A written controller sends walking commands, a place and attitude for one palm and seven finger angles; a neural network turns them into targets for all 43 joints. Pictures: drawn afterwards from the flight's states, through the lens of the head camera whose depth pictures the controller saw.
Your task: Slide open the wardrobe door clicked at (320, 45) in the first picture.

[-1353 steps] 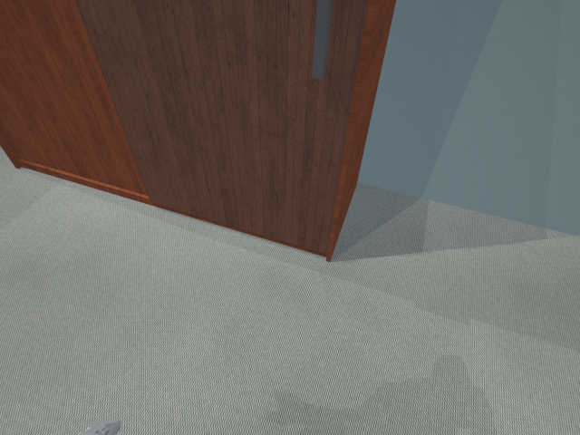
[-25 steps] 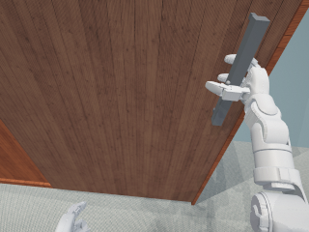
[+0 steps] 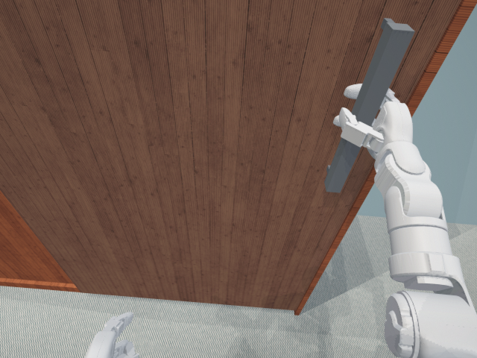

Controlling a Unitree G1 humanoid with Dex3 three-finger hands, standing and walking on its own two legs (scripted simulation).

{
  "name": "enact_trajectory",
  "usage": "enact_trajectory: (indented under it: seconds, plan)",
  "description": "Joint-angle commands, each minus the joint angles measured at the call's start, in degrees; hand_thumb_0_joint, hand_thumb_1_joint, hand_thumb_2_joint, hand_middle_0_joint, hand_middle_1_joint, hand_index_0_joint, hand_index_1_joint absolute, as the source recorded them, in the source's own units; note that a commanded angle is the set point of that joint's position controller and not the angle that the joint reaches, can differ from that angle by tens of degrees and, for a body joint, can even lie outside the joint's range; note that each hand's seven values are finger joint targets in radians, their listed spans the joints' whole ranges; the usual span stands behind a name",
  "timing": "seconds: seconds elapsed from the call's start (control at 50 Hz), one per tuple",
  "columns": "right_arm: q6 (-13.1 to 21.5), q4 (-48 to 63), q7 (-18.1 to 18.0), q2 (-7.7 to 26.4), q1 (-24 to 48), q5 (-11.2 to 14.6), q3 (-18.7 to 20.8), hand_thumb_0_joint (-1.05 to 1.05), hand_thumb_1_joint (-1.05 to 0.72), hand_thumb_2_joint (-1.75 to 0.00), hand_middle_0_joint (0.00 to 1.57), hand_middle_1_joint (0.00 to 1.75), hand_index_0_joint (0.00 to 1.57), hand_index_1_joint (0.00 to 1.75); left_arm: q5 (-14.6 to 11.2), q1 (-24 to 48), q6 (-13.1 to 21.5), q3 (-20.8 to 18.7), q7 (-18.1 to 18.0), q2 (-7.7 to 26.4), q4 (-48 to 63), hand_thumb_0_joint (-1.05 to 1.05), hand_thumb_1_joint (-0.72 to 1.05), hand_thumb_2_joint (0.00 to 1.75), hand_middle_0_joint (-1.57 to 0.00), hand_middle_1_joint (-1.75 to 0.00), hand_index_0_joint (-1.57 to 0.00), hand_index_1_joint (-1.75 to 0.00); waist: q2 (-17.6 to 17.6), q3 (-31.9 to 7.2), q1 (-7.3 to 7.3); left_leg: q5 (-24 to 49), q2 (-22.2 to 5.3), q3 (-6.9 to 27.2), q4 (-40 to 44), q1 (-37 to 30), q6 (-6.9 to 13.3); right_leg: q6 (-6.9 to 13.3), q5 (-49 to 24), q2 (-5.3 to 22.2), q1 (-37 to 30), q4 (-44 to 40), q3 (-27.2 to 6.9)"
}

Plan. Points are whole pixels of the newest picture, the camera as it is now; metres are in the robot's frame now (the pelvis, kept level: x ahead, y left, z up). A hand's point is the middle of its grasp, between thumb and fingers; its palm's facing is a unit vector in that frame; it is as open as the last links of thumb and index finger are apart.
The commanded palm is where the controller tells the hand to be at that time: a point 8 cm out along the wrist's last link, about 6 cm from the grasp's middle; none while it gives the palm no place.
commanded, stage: grip the handle and tug to test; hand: right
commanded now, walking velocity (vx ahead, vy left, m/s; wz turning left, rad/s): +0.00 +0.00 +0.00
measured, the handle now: (355, 118) +0.46 -0.16 +0.21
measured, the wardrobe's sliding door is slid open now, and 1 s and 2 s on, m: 0.00 0.00 0.04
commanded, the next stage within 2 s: tug the door sideways, standing still in 0.54 s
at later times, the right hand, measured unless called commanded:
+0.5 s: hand (349, 126) +0.42 -0.14 +0.22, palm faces +0.05 +1.00 -0.01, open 6.0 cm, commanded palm +0.36 -0.18 +0.22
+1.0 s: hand (348, 126) +0.42 -0.14 +0.22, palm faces +0.09 +1.00 -0.02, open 6.0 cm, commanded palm +0.39 -0.15 +0.22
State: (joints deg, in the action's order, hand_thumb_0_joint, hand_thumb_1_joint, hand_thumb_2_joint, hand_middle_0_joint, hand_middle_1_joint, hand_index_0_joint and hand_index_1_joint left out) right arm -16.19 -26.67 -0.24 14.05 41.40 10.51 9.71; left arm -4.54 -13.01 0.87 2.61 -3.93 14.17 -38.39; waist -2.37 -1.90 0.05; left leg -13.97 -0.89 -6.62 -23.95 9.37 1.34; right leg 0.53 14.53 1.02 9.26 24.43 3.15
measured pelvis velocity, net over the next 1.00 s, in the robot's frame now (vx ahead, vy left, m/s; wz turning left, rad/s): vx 0.05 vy -0.01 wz -0.03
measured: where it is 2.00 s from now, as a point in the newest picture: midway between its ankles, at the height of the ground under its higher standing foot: outside the picture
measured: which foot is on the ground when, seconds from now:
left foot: down 0.00-1.00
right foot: down 0.00-1.00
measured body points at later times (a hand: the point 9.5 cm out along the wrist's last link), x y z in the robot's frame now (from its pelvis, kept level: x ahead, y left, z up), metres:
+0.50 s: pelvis +0.02 +0.00 +0.00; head +0.00 +0.02 +0.45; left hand +0.17 +0.25 -0.10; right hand +0.41 -0.19 +0.22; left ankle -0.01 +0.10 -0.74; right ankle -0.02 -0.11 -0.74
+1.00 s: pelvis +0.05 -0.01 +0.00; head +0.05 +0.02 +0.45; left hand +0.26 +0.21 -0.09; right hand +0.41 -0.19 +0.22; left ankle -0.01 +0.10 -0.74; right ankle -0.02 -0.12 -0.74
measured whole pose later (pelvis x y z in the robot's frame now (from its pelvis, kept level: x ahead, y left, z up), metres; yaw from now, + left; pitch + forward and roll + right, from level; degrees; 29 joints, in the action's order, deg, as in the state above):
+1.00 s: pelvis +0.05 -0.01 +0.00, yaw -2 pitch +2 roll +1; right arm -27.9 2.4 -3.5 7.9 27.7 9.0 6.1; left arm -3.1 -7.7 -0.6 1.8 -2.0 13.7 -36.0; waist -3.7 -3.8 -2.6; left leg -17.3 -1.1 -6.3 -26.3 8.0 0.7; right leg 0.7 18.4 -0.1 8.2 26.2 -1.1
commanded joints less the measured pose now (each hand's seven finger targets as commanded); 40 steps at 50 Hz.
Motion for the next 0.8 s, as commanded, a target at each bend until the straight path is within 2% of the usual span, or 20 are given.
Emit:
enact_trajectory:
  seconds: [0.0, 0.04, 0.08, 0.1, 0.12, 0.14, 0.26, 0.3, 0.34, 0.4, 0.46, 0.5, 0.52, 0.54, 0.56, 0.62, 0.64, 0.74, 0.76, 0.78]
  plan:
    - [3.8, 12.6, 1.3, 6.0, 30.5, 0.0, -1.8, 0.0, -0.9, -0.9, 0.45, 1.4, 0.45, 1.4, -0.1, 5.4, 2.7, -2.3, -0.7, 6.4, 8.5, 0.0, 0.9, 0.9, -0.2, -0.3, -0.2, -0.3, 2.5, -14.4, 2.5, 15.0, 0.5, 4.1, 2.8, -0.8, 0.2, 2.2, -14.7, -0.3, -6.9, -1.6, -3.5]
    - [4.1, 13.4, 1.2, 6.3, 31.4, 0.0, -1.7, 0.0, -0.9, -0.9, 0.45, 1.4, 0.45, 1.4, -0.1, 5.2, 2.6, -2.3, -0.6, 6.5, 8.4, 0.0, 0.9, 0.9, -0.2, -0.3, -0.2, -0.3, 1.5, -14.9, 2.56, 15.5, 0.6, 4.1, 2.9, -0.8, 0.3, 2.1, -15.4, -0.3, -7.6, -1.6, -3.7]
    - [4.1, 12.7, 1.2, 8.0, 30.0, 0.2, 0.2, 0.0, -0.9, -0.9, 0.45, 1.4, 0.45, 1.4, 0.0, 5.2, 2.7, -2.4, -0.6, 6.6, 8.5, 0.0, 0.9, 0.9, -0.2, -0.3, -0.2, -0.3, 3.8, -15.5, 2.19, 15.8, 0.6, 4.2, 2.9, -1.8, 0.1, 2.3, -14.9, -0.3, -6.9, -1.6, -3.5]
    - [4.2, 13.5, 1.3, 8.7, 30.0, 0.2, 0.6, 0.0, -0.9, -0.9, 0.45, 1.4, 0.45, 1.4, -0.1, 5.4, 2.7, -2.5, -0.6, 6.6, 8.5, 0.0, 0.9, 0.9, -0.2, -0.3, -0.2, -0.3, 3.2, -15.5, 2.12, 16.4, 0.5, 4.4, 2.9, -2.1, 0.1, 2.3, -15.3, -0.3, -6.9, -1.6, -3.3]
    - [4.5, 14.0, 1.4, 8.8, 28.1, 0.2, 1.0, 0.0, -0.9, -0.9, 0.45, 1.4, 0.45, 1.4, 0.1, 5.5, 2.6, -2.5, -0.5, 6.8, 8.7, 0.0, 0.9, 0.9, -0.2, -0.3, -0.2, -0.3, 2.9, -16.0, 1.52, 17.2, 0.5, 4.1, 2.7, -3.0, 0.3, 2.2, -16.5, -0.3, -7.1, -1.7, -3.4]
    - [4.6, 15.8, 1.8, 7.3, 27.6, 0.4, -0.3, 0.0, -0.9, -0.9, 0.45, 1.4, 0.45, 1.4, -0.1, 6.0, 2.6, -2.4, -0.4, 6.5, 9.2, 0.0, 0.9, 0.9, -0.2, -0.3, -0.2, -0.3, 2.3, -16.4, 1.59, 18.2, 0.5, 4.2, 2.5, -3.4, 0.3, 2.3, -17.2, -0.4, -7.5, -1.6, -3.2]
    - [4.0, 21.1, 2.2, 8.1, 19.9, 1.3, 1.7, 0.0, -0.9, -0.9, 0.45, 1.4, 0.45, 1.4, -0.1, 7.4, 2.3, -2.5, 0.0, 6.5, 10.9, 0.0, 0.9, 0.9, -0.2, -0.3, -0.2, -0.3, 3.4, -17.5, 0.12, 21.7, 0.6, 3.9, 2.0, -6.1, 0.3, 2.1, -19.8, -0.2, -7.5, -1.8, -2.9]
    - [3.3, 23.7, 2.4, 7.7, 16.8, 1.5, 1.8, 0.0, -0.9, -0.9, 0.45, 1.4, 0.45, 1.4, -0.2, 8.2, 2.2, -2.4, 0.2, 6.4, 11.7, 0.0, 0.9, 0.9, -0.2, -0.3, -0.2, -0.3, 2.4, -17.5, -0.33, 22.6, 0.6, 3.8, 1.7, -6.4, 0.4, 1.9, -20.7, -0.2, -7.6, -1.8, -2.8]
    - [2.8, 26.6, 2.4, 9.2, 13.2, 1.6, 3.4, 0.0, -0.9, -0.9, 0.45, 1.4, 0.45, 1.4, -0.1, 8.6, 1.7, -2.5, 0.3, 6.5, 12.2, 0.0, 0.9, 0.9, -0.2, -0.3, -0.2, -0.3, 2.7, -18.0, -0.95, 24.5, 0.6, 3.7, 1.4, -7.8, 0.4, 1.9, -22.8, 0.0, -7.6, -1.9, -2.7]
    - [1.0, 30.7, 2.6, 7.7, 9.2, 1.9, 2.9, 0.0, -0.9, -0.9, 0.45, 1.4, 0.45, 1.4, -0.1, 9.4, 1.6, -2.6, 0.5, 6.3, 13.0, 0.0, 0.9, 0.9, -0.2, -0.3, -0.2, -0.3, 3.4, -18.0, -1.02, 27.8, 0.6, 3.5, 0.9, -8.4, 0.2, 1.9, -25.0, 0.0, -7.9, -1.4, -2.2]
    - [-0.8, 35.0, 2.8, 9.3, 3.1, 2.1, 4.9, 0.0, -0.9, -0.9, 0.45, 1.4, 0.45, 1.4, -0.1, 10.1, 0.9, -2.7, 0.7, 6.3, 13.9, 0.0, 0.9, 0.9, -0.2, -0.3, -0.2, -0.3, 3.1, -18.9, -1.83, 31.3, 0.5, 3.4, 0.2, -9.9, 0.1, 1.7, -29.1, 0.2, -8.1, -1.0, -1.9]
    - [-2.1, 39.0, 2.8, 7.7, -1.0, 2.4, 4.3, 0.0, -0.9, -0.9, 0.45, 1.4, 0.45, 1.4, 0.0, 10.5, 0.9, -2.7, 1.1, 6.0, 14.5, 0.0, 0.9, 0.9, -0.2, -0.3, -0.2, -0.3, 2.9, -19.4, -2.17, 34.3, 0.5, 3.1, -0.6, -10.3, 0.0, 1.6, -32.8, 0.3, -8.6, -0.3, -1.9]
    - [-2.4, 41.0, 2.7, 8.3, -2.7, 2.4, 4.9, 0.0, -0.9, -0.9, 0.45, 1.4, 0.45, 1.4, 0.1, 10.8, 0.8, -2.8, 1.3, 6.1, 14.8, 0.0, 0.9, 0.9, -0.2, -0.3, -0.2, -0.3, 1.9, -20.0, -2.6, 35.8, 0.4, 3.2, -0.8, -10.8, 0.0, 1.7, -35.0, 0.3, -9.1, 0.2, -1.8]
    - [-3.1, 42.6, 2.7, 8.5, -4.5, 2.5, 5.1, 0.0, -0.9, -0.9, 0.45, 1.4, 0.45, 1.4, 0.1, 10.8, 0.6, -2.7, 1.4, 6.0, 15.0, 0.0, 0.9, 0.9, -0.2, -0.3, -0.2, -0.3, 2.5, -20.1, -2.73, 37.0, 0.3, 3.0, -1.2, -11.1, 0.0, 1.6, -37.2, 0.5, -8.9, 0.3, -2.0]
    - [-3.8, 44.1, 2.8, 7.0, -4.9, 2.5, 3.7, 0.0, -0.9, -0.9, 0.45, 1.4, 0.45, 1.4, 0.1, 10.9, 0.7, -2.7, 1.6, 5.9, 15.1, 0.0, 0.9, 0.9, -0.2, -0.3, -0.2, -0.3, 2.6, -20.0, -2.39, 37.8, 0.3, 3.0, -1.4, -10.5, -0.2, 1.6, -38.2, 0.5, -9.3, 0.7, -1.9]
    - [-5.4, 47.7, 2.5, 8.2, -7.1, 2.6, 4.9, 0.0, -0.9, -0.9, 0.45, 1.4, 0.45, 1.4, 0.2, 11.5, 0.6, -2.7, 1.9, 6.0, 15.1, 0.0, 0.9, 0.9, -0.2, -0.3, -0.2, -0.3, 1.7, -19.7, -2.63, 37.9, 0.4, 3.0, -1.6, -10.1, -0.1, 1.4, -39.4, 0.6, -9.3, 1.3, -2.2]
    - [-5.8, 47.7, 2.3, 10.4, -4.8, 2.4, 6.3, 0.0, -0.9, -0.9, 0.45, 1.4, 0.45, 1.4, 0.3, 11.4, 0.5, -2.7, 1.8, 6.1, 14.7, 0.0, 0.9, 0.9, -0.2, -0.3, -0.2, -0.3, 2.2, -19.9, -2.24, 38.0, 0.4, 3.1, -1.5, -9.8, -0.1, 1.4, -38.9, 0.5, -9.2, 1.3, -2.3]
    - [-8.2, 44.4, 0.9, 2.5, 7.8, 1.8, -1.9, 0.0, -0.9, -0.9, 0.45, 1.4, 0.45, 1.4, 0.4, 11.3, 1.3, -2.6, 1.0, 5.7, 12.3, 0.0, 0.9, 0.9, -0.2, -0.3, -0.2, -0.3, 1.0, -17.2, 1.03, 35.4, 0.8, 3.0, -1.2, -4.3, -0.3, 1.5, -37.8, 0.0, -11.0, 3.2, -2.8]
    - [-8.8, 43.1, 0.5, 1.4, 7.3, 1.6, -2.5, 0.0, -0.9, -0.9, 0.45, 1.4, 0.45, 1.4, 0.5, 10.7, 1.2, -2.7, 1.0, 5.6, 11.9, 0.0, 0.9, 0.9, -0.2, -0.3, -0.2, -0.3, 2.0, -17.6, 1.18, 35.9, 0.8, 2.6, -1.7, -4.4, -0.3, 1.4, -38.4, 0.1, -11.1, 3.5, -2.9]
    - [-9.2, 43.6, 0.2, 0.6, 7.6, 1.3, -3.4, 0.0, -0.9, -0.9, 0.45, 1.4, 0.45, 1.4, 0.6, 10.6, 1.1, -2.7, 1.0, 5.5, 11.8, 0.0, 0.9, 0.9, -0.2, -0.3, -0.2, -0.3, 0.7, -18.1, 1.12, 36.2, 0.7, 2.5, -2.1, -4.2, -0.3, 1.3, -39.9, 0.0, -11.7, 3.9, -3.1]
